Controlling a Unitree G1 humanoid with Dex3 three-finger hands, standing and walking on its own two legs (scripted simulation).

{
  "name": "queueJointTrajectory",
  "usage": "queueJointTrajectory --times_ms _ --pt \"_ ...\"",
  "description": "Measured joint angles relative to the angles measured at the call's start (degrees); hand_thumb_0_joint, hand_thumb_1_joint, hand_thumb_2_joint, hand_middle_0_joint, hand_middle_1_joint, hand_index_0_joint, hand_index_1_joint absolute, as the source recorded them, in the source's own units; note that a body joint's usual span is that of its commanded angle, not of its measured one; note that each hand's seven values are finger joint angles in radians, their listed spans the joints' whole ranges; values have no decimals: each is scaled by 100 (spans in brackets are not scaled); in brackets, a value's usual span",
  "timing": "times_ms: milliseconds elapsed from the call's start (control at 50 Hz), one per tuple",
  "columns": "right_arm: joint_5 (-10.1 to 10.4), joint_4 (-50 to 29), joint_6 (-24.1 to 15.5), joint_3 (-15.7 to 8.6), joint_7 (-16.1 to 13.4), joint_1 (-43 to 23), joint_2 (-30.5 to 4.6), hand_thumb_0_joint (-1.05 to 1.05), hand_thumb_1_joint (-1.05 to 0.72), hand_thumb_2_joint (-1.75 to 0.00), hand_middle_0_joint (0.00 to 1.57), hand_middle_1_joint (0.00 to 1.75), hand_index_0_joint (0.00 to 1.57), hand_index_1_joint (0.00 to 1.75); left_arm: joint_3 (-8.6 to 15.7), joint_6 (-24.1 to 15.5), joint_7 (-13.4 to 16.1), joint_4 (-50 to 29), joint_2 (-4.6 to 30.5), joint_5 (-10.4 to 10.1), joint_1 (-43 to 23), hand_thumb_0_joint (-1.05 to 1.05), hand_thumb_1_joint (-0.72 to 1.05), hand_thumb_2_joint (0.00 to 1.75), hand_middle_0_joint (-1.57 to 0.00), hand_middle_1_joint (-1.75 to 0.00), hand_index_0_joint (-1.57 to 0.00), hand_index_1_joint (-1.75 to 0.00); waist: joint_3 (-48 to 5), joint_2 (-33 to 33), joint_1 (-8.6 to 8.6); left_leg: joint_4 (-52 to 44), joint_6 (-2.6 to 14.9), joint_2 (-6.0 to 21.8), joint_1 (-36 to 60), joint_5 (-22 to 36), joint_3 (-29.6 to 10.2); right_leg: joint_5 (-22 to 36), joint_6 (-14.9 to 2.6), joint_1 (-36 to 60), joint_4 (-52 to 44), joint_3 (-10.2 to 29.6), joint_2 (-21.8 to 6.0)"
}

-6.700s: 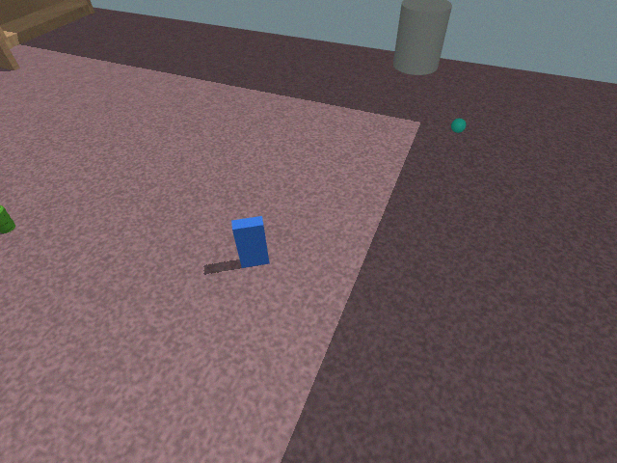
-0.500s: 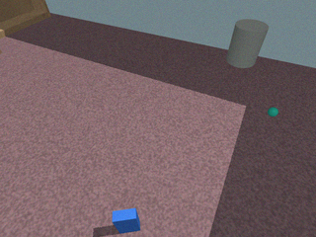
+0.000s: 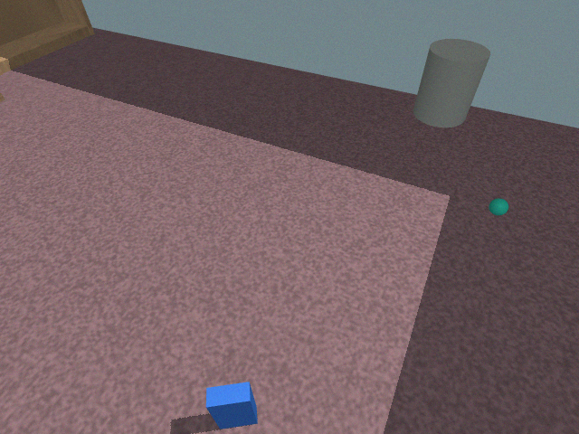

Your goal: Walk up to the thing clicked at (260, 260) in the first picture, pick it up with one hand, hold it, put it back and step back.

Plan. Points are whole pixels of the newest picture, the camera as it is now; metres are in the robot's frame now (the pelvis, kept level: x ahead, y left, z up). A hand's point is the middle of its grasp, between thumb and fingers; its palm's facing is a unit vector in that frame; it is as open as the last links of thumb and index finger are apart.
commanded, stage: stand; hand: left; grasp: from the side
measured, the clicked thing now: (233, 406) +0.37 +0.20 -0.67
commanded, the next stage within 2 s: go down in 0.14 s
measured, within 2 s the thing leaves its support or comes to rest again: neither
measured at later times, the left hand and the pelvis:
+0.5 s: hand out of the picture +0.16 +0.26 -0.17, palm faces +0.06 -0.94 -0.33, open 11.5 cm; pelvis -0.02 +0.00 -0.02, yaw -1 degrees
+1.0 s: hand out of the picture +0.14 +0.29 -0.21, palm faces +0.11 -0.94 -0.32, open 17.3 cm; pelvis -0.02 +0.00 -0.09, yaw -1 degrees
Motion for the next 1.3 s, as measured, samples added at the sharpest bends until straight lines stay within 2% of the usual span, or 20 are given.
queueJointTrajectory --times_ms 260,300,360,440,520,620,700,840,960,1040,1140,1300 --pt "-6 19 10 4 -1 42 -9 1 -91 -90 20 30 20 30 -15 1 7 4 2 -1 73 1 90 90 -20 -30 -20 -30 3 11 1 31 0 8 -36 -8 -1 6 0 -25 7 1 8" --pt "179 -470 -23 17 -104 226 9 1 -92 -90 20 30 20 30 66 -38 76 -285 -49 -145 81 1 88 88 -18 -28 -18 -28 -33 17 -10 229 12 1 -302 -71 -16 -81 -7 -304 246 -9 -4" --pt "330 -1121 -154 7 -226 405 127 1 -95 -91 20 30 20 30 308 -120 82 -272 -132 -149 -415 1 80 80 -13 -21 -13 -21 27 10 -19 628 14 3 -788 -181 -53 -223 -26 -790 676 -33 -10" --pt "240 -1648 -205 -75 -220 512 400 1 -97 -92 20 30 20 30 783 -54 -63 -122 -17 138 -1066 1 61 60 -8 -13 -9 -13 -103 -89 -73 1288 -13 63 -1573 -414 -35 -456 -58 -1602 1358 12 32" --pt "204 -2040 -200 -125 -161 703 574 1 -97 -92 20 30 20 30 1125 106 -152 -423 82 274 -1086 1 40 40 -6 -9 -7 -8 -271 -120 -169 1815 -19 115 -2059 -672 9 -678 -69 -2102 1860 75 70" --pt "185 -2415 -216 -160 -88 892 592 1 -94 -91 20 30 20 30 1435 307 -315 -811 142 287 -797 1 13 23 -5 -7 -6 -6 -524 -78 -248 2593 -5 151 -2754 -1053 22 -1024 -53 -2790 2597 116 88" --pt "170 -2689 -294 -215 -100 934 546 1 -93 -90 20 30 20 30 1617 337 -478 -1386 174 233 -406 1 -7 14 -6 -6 -6 -5 -649 -54 -239 3336 6 166 -3389 -1400 13 -1366 -32 -3419 3331 135 86" --pt "144 -2955 -459 -239 -230 792 528 1 -90 -90 20 30 20 30 1669 584 -639 -2525 144 98 170 0 -36 5 -8 -5 -8 -5 -768 -18 -174 4138 10 181 -4072 -1757 -68 -1721 -25 -4049 4083 87 91" --pt "111 -3144 -614 -158 -333 624 581 1 -89 -89 20 30 20 30 1765 851 -700 -3085 158 27 424 0 -50 2 -10 -3 -10 -3 -861 -28 -176 4477 -5 201 -4389 -1894 -145 -1856 -37 -4323 4379 27 111" --pt "83 -3262 -731 -112 -376 554 605 1 -89 -89 20 30 20 30 1892 883 -791 -3254 212 -45 514 0 -54 1 -10 -2 -11 -2 -917 -40 -184 4687 -15 205 -4632 -1963 -191 -1933 -48 -4544 4577 -8 115" --pt "38 -3355 -856 -87 -389 508 606 1 -90 -89 20 30 20 30 2078 699 -997 -3331 322 -163 590 0 -56 1 -11 -1 -11 -1 -969 -61 -171 5031 -19 206 -5038 -2067 -235 -2049 -55 -4933 4919 -36 116" --pt "5 -3358 -1001 -100 -383 419 523 1 -92 -90 20 30 20 30 2398 83 -1417 -3296 482 -390 499 0 -57 1 -11 0 -12 0 -1049 -77 -98 5822 -5 187 -5994 -2280 -270 -2298 -50 -5885 5743 -31 92"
